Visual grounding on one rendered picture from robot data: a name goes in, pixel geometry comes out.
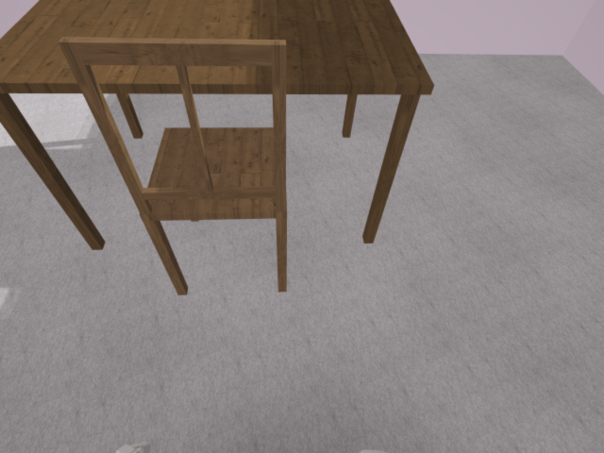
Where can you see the table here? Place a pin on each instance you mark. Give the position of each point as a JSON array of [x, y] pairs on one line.
[[332, 47]]

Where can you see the chair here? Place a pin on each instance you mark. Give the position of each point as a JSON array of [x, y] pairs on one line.
[[200, 173]]

